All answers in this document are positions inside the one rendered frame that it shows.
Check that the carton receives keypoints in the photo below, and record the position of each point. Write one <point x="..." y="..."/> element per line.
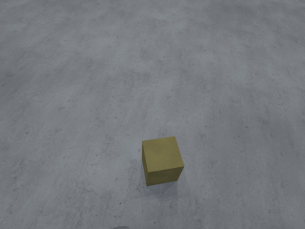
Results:
<point x="162" y="161"/>

